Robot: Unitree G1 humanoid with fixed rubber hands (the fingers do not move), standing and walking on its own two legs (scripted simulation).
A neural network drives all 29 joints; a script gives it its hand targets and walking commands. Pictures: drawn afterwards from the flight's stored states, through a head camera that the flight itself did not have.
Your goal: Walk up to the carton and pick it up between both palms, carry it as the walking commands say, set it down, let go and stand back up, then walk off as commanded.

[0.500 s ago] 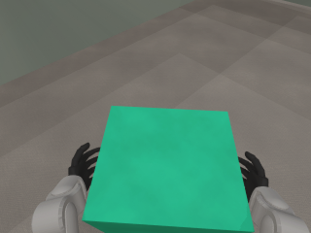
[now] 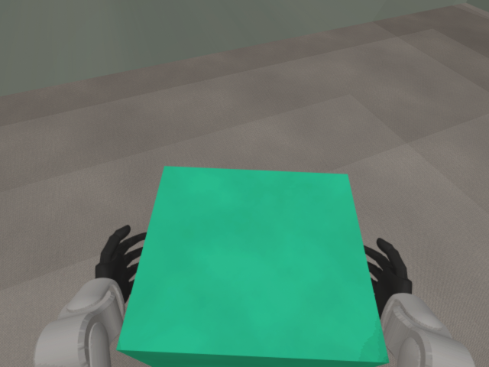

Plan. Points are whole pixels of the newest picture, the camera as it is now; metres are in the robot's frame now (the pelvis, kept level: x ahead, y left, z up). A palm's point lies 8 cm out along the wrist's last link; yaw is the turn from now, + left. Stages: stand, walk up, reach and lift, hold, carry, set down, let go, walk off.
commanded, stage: carry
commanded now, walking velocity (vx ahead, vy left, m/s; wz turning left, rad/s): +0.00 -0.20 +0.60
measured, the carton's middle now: (251, 274) +0.26 +0.01 +0.01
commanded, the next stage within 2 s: hold in 1.74 s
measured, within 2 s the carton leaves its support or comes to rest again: neither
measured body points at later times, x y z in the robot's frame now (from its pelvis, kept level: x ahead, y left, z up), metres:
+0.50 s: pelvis -0.02 -0.08 +0.00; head -0.03 -0.07 +0.45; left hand +0.13 +0.18 +0.06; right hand +0.25 -0.18 +0.06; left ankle -0.07 +0.03 -0.72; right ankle +0.03 -0.18 -0.71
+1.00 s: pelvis -0.03 -0.10 +0.02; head -0.07 -0.13 +0.47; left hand +0.14 +0.13 +0.10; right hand +0.23 -0.24 +0.09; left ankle -0.07 +0.03 -0.72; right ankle +0.04 -0.18 -0.72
